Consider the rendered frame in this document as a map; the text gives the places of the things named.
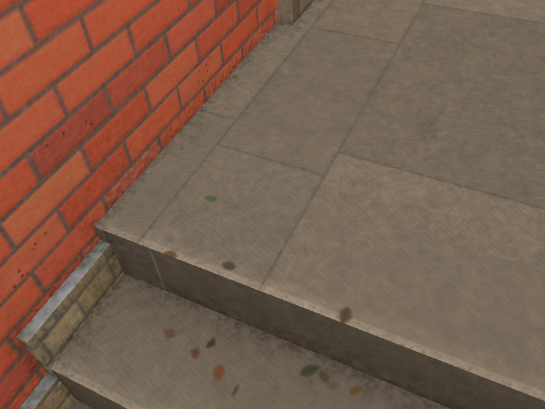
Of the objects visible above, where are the stairs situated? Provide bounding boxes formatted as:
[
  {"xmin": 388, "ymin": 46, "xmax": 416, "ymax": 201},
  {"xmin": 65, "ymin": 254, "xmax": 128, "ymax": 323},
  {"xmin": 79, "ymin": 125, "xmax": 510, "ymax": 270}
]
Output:
[{"xmin": 49, "ymin": 231, "xmax": 545, "ymax": 409}]

